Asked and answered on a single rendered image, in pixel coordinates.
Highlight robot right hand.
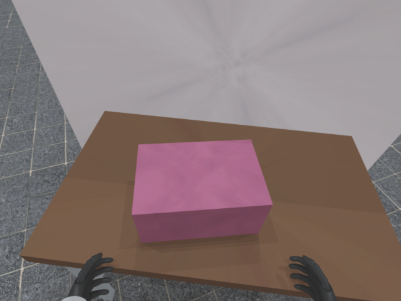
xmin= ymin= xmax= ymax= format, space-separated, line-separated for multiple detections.
xmin=289 ymin=255 xmax=337 ymax=301

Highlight carton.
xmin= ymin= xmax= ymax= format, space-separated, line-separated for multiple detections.
xmin=132 ymin=139 xmax=273 ymax=243

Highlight robot left hand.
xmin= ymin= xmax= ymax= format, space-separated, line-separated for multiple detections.
xmin=67 ymin=253 xmax=113 ymax=301

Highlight table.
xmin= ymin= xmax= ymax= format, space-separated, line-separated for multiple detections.
xmin=19 ymin=111 xmax=401 ymax=301

